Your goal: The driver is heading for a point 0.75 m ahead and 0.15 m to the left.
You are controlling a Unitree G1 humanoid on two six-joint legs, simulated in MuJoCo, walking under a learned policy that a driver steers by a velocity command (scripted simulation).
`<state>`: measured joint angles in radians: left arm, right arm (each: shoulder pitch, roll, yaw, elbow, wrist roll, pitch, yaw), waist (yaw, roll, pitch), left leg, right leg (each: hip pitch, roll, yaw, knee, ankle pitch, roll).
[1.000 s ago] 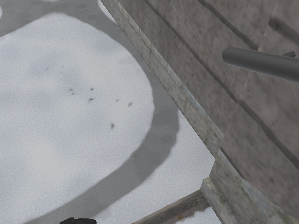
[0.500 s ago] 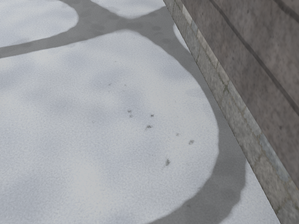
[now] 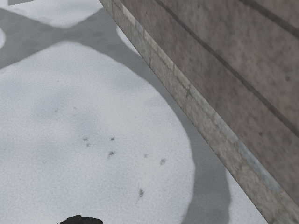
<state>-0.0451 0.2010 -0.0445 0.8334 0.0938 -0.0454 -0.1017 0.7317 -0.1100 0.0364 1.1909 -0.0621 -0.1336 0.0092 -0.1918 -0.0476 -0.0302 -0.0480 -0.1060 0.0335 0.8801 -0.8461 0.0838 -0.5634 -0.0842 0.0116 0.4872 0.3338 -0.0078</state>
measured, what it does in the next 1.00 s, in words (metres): goes down, turning left: right foot 0.16 m lower, then left foot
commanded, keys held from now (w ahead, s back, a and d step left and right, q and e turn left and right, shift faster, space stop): w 0.14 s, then w+q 0.68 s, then no key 0.18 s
